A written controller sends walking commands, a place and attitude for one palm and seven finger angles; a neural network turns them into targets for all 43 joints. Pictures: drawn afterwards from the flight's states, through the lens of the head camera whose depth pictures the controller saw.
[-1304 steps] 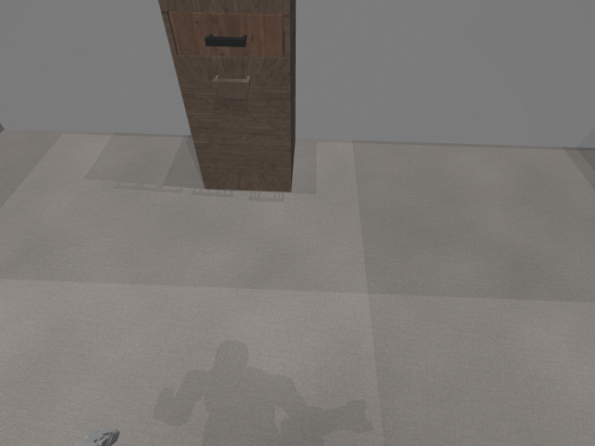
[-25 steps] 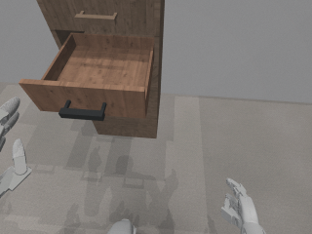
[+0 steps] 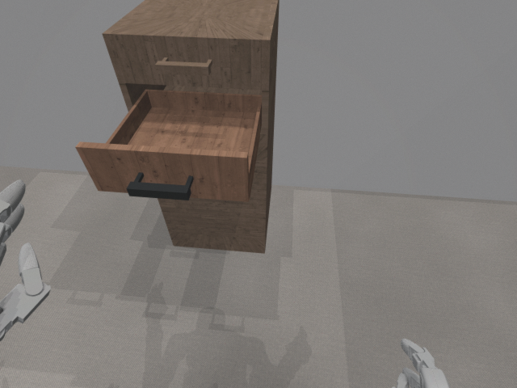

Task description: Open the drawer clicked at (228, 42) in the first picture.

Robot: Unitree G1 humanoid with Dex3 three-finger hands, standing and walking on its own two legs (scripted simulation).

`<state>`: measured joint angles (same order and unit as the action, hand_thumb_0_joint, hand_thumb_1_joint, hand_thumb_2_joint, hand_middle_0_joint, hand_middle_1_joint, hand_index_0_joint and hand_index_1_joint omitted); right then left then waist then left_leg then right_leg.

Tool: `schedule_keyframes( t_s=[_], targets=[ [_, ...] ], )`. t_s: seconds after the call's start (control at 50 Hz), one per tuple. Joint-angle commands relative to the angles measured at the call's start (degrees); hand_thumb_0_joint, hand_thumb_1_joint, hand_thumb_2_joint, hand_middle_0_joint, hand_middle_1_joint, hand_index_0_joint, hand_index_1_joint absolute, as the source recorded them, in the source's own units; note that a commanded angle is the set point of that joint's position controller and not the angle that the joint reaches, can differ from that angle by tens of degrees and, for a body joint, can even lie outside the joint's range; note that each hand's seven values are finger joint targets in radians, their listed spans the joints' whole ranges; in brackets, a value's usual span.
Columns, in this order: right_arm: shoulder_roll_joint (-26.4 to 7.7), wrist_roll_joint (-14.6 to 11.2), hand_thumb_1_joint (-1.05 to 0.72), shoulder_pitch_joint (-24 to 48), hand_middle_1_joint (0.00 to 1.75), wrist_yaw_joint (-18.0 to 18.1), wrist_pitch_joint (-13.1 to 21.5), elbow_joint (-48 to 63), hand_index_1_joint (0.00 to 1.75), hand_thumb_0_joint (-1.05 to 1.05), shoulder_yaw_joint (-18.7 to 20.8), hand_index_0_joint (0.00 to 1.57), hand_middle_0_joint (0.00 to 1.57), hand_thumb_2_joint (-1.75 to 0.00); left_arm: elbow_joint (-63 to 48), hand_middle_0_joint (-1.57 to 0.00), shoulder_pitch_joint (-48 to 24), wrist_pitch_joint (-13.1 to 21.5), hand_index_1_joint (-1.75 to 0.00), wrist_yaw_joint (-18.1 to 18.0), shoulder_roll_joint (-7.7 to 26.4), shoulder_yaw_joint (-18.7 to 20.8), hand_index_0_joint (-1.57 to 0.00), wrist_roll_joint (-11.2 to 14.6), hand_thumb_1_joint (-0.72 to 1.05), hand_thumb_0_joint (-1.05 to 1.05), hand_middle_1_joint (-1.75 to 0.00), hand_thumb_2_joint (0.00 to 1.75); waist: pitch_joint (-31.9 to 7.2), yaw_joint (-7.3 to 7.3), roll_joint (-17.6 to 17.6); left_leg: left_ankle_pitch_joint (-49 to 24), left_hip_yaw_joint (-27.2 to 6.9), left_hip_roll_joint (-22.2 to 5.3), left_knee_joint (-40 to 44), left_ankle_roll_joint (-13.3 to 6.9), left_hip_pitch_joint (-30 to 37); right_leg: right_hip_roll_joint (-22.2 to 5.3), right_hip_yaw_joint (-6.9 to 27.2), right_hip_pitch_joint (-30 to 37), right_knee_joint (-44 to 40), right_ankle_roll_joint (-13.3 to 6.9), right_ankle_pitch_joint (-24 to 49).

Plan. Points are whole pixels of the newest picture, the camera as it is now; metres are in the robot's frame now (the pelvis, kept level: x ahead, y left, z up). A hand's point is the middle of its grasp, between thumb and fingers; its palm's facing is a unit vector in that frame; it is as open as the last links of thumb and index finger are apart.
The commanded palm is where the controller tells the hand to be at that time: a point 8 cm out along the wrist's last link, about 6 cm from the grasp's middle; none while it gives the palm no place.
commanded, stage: stop stepping back and stand still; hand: left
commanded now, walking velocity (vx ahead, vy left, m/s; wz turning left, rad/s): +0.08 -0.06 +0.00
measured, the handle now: (162, 184) +0.54 +0.25 -0.02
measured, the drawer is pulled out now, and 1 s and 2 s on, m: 0.30 0.30 0.30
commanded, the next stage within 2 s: let the arm hang, fingers relaxed in 0.12 s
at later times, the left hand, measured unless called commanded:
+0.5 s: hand out of the picture +0.08 +0.17 -0.16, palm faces +0.05 -0.98 -0.17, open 7.3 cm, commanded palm none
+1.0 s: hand out of the picture +0.00 +0.18 -0.16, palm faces +0.07 -0.98 -0.21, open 7.4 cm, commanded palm none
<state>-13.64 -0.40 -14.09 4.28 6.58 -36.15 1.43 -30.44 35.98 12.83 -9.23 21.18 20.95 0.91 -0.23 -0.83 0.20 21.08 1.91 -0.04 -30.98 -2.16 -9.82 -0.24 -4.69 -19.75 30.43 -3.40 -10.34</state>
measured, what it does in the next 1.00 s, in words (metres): stands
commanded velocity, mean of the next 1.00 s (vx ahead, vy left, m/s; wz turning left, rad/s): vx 0.01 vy -0.01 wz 0.00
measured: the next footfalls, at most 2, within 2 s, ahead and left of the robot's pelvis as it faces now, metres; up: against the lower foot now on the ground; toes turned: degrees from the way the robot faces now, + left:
none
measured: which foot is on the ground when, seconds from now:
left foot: down 0.00-1.00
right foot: down 0.00-1.00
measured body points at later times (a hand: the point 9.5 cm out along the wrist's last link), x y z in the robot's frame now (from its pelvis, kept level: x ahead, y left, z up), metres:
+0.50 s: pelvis +0.01 +0.00 +0.00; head +0.04 +0.00 +0.44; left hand +0.08 +0.22 -0.15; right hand +0.06 -0.24 -0.15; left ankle -0.03 +0.12 -0.73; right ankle +0.07 -0.08 -0.73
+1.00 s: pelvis +0.01 +0.01 +0.01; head +0.03 +0.00 +0.46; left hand -0.01 +0.23 -0.15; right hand -0.03 -0.18 -0.16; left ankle -0.03 +0.12 -0.73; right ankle +0.07 -0.08 -0.73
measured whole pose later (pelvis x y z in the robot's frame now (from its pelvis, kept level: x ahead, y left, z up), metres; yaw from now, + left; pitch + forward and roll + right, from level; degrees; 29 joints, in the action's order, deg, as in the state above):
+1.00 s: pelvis +0.01 +0.01 +0.01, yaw +2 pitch -2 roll +0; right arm -5.6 0.7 -20.8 2.1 -0.4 -63.6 -0.1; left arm 65.1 16.1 -0.7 -1.8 7.3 1.0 -0.6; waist 3.7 -0.2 -1.8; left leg 16.2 4.2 -0.5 -23.2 -0.5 -4.8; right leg 0.4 -4.1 -13.8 23.3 -2.5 -7.5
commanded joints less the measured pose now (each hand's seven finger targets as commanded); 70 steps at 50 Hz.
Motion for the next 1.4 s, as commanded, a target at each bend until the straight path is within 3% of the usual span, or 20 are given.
schedule_keyframes(
  t_s=[0.0, 0.02, 0.04, 0.08, 0.12, 0.18, 0.2, 0.22, 0.24, 0.26, 0.3, 0.34, 0.36, 0.38, 0.44, 0.48, 0.54, 0.68, 0.88, 1.38],
  targets=[
    [-6.3, 0.6, -0.90, 6.3, 0.30, 1.0, 3.4, 9.7, 0.30, 0.00, 1.0, 0.20, 0.20, -0.90, -13.2, -0.20, -4.7, 2.8, -0.30, -1.6, 8.0, 4.3, -0.20, -0.3, 0.90, 0.00, -0.30, 0.90, 3.2, -0.80, -6.4, 12.9, -12.1, -7.9, 17.3, -4.6, -8.0, -1.3, 7.6, 0.7, -2.0, 2.3, -19.1],
    [-6.2, 0.5, -0.90, 6.2, 0.30, 0.9, 3.3, 9.6, 0.30, 0.00, 1.0, 0.20, 0.20, -0.90, -13.8, -0.20, -5.0, 2.5, -0.30, -1.9, 7.6, 4.2, -0.20, -0.8, 0.90, 0.00, -0.30, 0.90, 2.8, -0.92, -9.0, 12.9, -16.8, -11.7, 19.6, -5.8, -10.8, 0.8, 3.1, 3.0, 6.0, 3.2, -12.5],
    [-5.7, 0.2, -0.90, 6.7, 0.30, 0.6, 3.1, 9.5, 0.30, 0.00, 1.1, 0.20, 0.20, -0.90, -11.6, -0.20, -4.0, 1.8, -0.30, -1.5, 7.8, 4.5, -0.20, -1.0, 0.90, 0.00, -0.30, 0.90, 2.8, -0.25, -10.0, 11.9, -15.5, -13.0, 18.6, -6.3, -13.5, 0.6, 1.7, 4.9, 9.2, 3.8, -9.8],
    [-5.2, -0.1, -0.90, 7.3, 0.30, 0.1, 2.9, 9.5, 0.30, 0.00, 0.8, 0.20, 0.20, -0.90, -12.4, -0.20, -4.6, 1.2, -0.30, -1.1, 8.8, 4.8, -0.20, -0.8, 0.90, 0.00, -0.30, 0.90, 2.3, 0.18, -7.5, 3.1, -10.5, -10.7, 12.8, -5.2, -14.1, -0.2, 1.7, 9.6, 2.0, 3.7, -6.6],
    [-5.1, 0.1, -0.90, 7.9, 0.30, 0.2, 3.0, 9.5, 0.30, 0.00, 0.6, 0.20, 0.20, -0.90, -12.6, -0.20, -5.3, 1.4, -0.30, -0.9, 9.0, 5.1, -0.20, -0.1, 0.90, 0.00, -0.30, 0.90, 2.9, -0.38, -3.7, -0.2, -7.8, -6.9, 9.4, -3.0, -14.5, -1.8, 6.3, 11.4, -4.4, 2.4, -4.5],
    [-4.2, 0.0, -0.90, 6.0, 0.30, -0.5, 2.5, 8.8, 0.30, 0.00, 0.6, 0.20, 0.20, -0.90, -11.4, -0.20, -4.2, 2.1, -0.30, -0.7, 9.8, 6.1, -0.20, 0.6, 0.90, 0.00, -0.30, 0.90, 1.9, -0.53, 4.6, 6.1, -2.4, -0.7, -0.5, -0.7, -11.4, -9.0, 20.5, 5.2, -16.5, -0.5, -22.0],
    [-7.6, 0.9, -0.90, 2.5, 0.30, -5.0, 4.0, -5.5, 0.30, 0.00, 3.8, 0.20, 0.20, -0.90, 35.6, -0.20, -10.5, -6.6, -0.30, 6.6, 0.8, -15.9, -0.20, -4.1, 0.90, 0.00, -0.30, 0.90, 1.6, -3.74, 8.2, 0.5, -1.9, -2.8, -11.6, 0.9, -9.4, -14.8, 16.6, -1.2, -9.3, -3.1, -6.9],
    [-4.6, 1.0, -0.90, -4.0, 0.30, -5.4, -1.1, -5.1, 0.30, 0.00, 2.8, 0.20, 0.20, -0.90, 35.8, -0.20, -8.9, -11.8, -0.30, 7.8, -2.0, -13.0, -0.20, -4.3, 0.90, 0.00, -0.30, 0.90, -0.9, -2.93, 9.7, 2.0, -3.0, -2.0, -10.5, 1.5, -6.5, -14.1, 14.9, -2.6, -7.2, -4.5, -1.7],
    [-2.1, 0.9, -0.90, -6.0, 0.30, -5.3, -3.8, -4.9, 0.30, 0.00, 1.8, 0.20, 0.20, -0.90, 37.8, -0.20, -10.7, -12.8, -0.30, 7.9, -3.1, -13.2, -0.20, -3.7, 0.90, 0.00, -0.30, 0.90, -1.6, -2.19, 12.0, 4.2, -1.6, -1.0, -9.5, 1.2, -7.7, -12.9, 11.6, -1.4, -7.2, -4.5, -4.2],
    [-2.2, 1.4, -0.90, -6.1, 0.30, -5.3, -4.8, -4.6, 0.30, 0.00, 1.3, 0.20, 0.20, -0.90, 40.2, -0.20, -12.1, -13.2, -0.30, 7.9, -3.0, -13.9, -0.20, -3.7, 0.90, 0.00, -0.30, 0.90, -0.4, -1.88, 12.2, 4.0, -1.1, -0.5, -6.7, 0.5, -7.2, -12.1, 11.5, -2.4, -6.6, -4.0, -6.6],
    [-3.1, 2.1, -0.90, -6.2, 0.30, -5.5, -5.7, -5.0, 0.30, 0.00, 1.2, 0.20, 0.20, -0.90, 46.2, -0.20, -15.8, -13.8, -0.30, 7.7, -2.9, -15.3, -0.20, -3.4, 0.90, 0.00, -0.30, 0.90, 0.8, -1.77, 9.8, -6.9, -3.9, -2.3, -0.4, -1.3, -3.6, -8.7, 9.1, -4.1, -2.0, -2.3, -5.4],
    [-4.1, 2.5, -0.90, -3.4, 0.30, -4.6, -5.6, -5.6, 0.30, 0.00, 0.8, 0.20, 0.20, -0.90, 52.2, -0.20, -18.5, -14.0, -0.30, 7.9, -3.2, -16.2, -0.20, -3.0, 0.90, 0.00, -0.30, 0.90, 2.6, -0.64, -0.8, -17.5, -9.9, -7.5, 4.0, -3.6, -7.7, -3.6, 5.2, -0.2, 2.9, 1.0, 1.8],
    [-4.5, 2.5, -0.90, -2.0, 0.30, -4.0, -5.5, -6.3, 0.30, 0.00, 0.6, 0.20, 0.20, -0.90, 56.1, -0.20, -19.5, -14.0, -0.30, 7.9, -3.6, -16.4, -0.20, -2.7, 0.90, 0.00, -0.30, 0.90, 1.9, 0.30, -2.9, -22.1, -10.1, -8.9, 5.8, -3.5, -9.2, -2.7, 4.7, 4.3, 3.3, 1.3, 4.9],
    [-4.6, 2.2, -0.90, -1.1, 0.30, -3.6, -5.6, -7.1, 0.30, 0.00, 0.3, 0.20, 0.20, -0.90, 60.4, -0.20, -19.0, -13.8, -0.30, 7.9, -3.4, -16.4, -0.20, -2.5, 0.90, 0.00, -0.30, 0.90, 0.6, 1.37, -1.3, -23.5, -8.1, -8.2, 5.4, -2.5, -9.9, -3.2, 5.7, 9.1, 1.7, 1.1, 8.7],
    [-2.3, 1.0, -0.90, -3.5, 0.30, -2.9, -6.0, -11.6, 0.30, 0.00, -0.2, 0.20, 0.20, -0.90, 72.0, -0.20, -17.3, -12.9, -0.30, 7.8, -1.9, -17.2, -0.20, -2.1, 0.90, 0.00, -0.30, 0.90, -4.4, 1.33, -2.8, -13.6, -1.5, -3.5, 3.3, 0.8, -4.8, -7.5, 10.8, 15.5, -4.3, -1.3, 19.3],
    [-0.9, 0.8, -0.90, -6.1, 0.30, -2.6, -6.4, -14.9, 0.30, 0.00, -0.5, 0.20, 0.20, -0.90, 77.5, -0.20, -18.4, -12.6, -0.30, 7.8, -1.7, -17.6, -0.20, -1.8, 0.90, 0.00, -0.30, 0.90, -3.8, 0.42, -3.8, -7.4, -1.3, -3.2, 5.3, 1.1, -2.7, -8.0, 11.2, 14.2, -7.9, -1.8, 13.2],
    [0.5, 1.3, -0.90, -7.5, 0.30, -2.3, -6.8, -17.8, 0.30, 0.00, -0.3, 0.20, 0.20, -0.90, 81.9, -0.20, -19.0, -12.9, -0.30, 7.6, -4.6, -17.5, -0.20, -1.8, 0.90, 0.00, -0.30, 0.90, 0.7, 0.68, -8.8, -8.7, -2.7, -5.3, 9.3, 0.2, -3.4, -5.4, 8.4, 12.6, -9.4, -0.8, 7.3],
    [1.1, 1.0, -0.90, -11.8, 0.30, -2.2, -7.2, -23.2, 0.30, 0.00, -0.5, 0.20, 0.20, -0.90, 89.9, -0.20, -18.2, -12.9, -0.30, 7.5, -5.5, -18.7, -0.20, -1.5, 0.90, 0.00, -0.30, 0.90, 4.3, 0.66, -1.0, -5.0, -3.0, -5.7, 12.2, -0.3, -3.4, -5.3, 8.0, 11.1, -13.5, -0.5, -1.6],
    [2.7, 1.0, -0.90, -13.3, 0.30, -1.9, -6.9, -26.7, 0.30, 0.00, -0.9, 0.20, 0.20, -0.90, 93.8, -0.20, -16.8, -13.1, -0.30, 7.1, -7.3, -19.2, -0.20, -1.6, 0.90, 0.00, -0.30, 0.90, 7.7, 0.81, -0.9, -4.5, -3.1, -6.0, 14.2, -0.6, -3.8, -4.7, 7.5, 8.7, -12.4, 0.0, -1.7],
    [3.5, 1.0, -0.90, -12.7, 0.30, -1.7, -6.4, -27.7, 0.30, 0.00, -0.5, 0.20, 0.20, -0.90, 94.2, -0.20, -17.1, -12.4, -0.30, 6.9, -8.0, -18.6, -0.20, -1.6, 0.90, 0.00, -0.30, 0.90, 5.6, 0.54, -1.1, -8.4, -1.8, -5.9, 13.4, 0.1, -0.9, -5.1, 7.8, 9.8, -11.7, -0.2, 3.7]
  ],
)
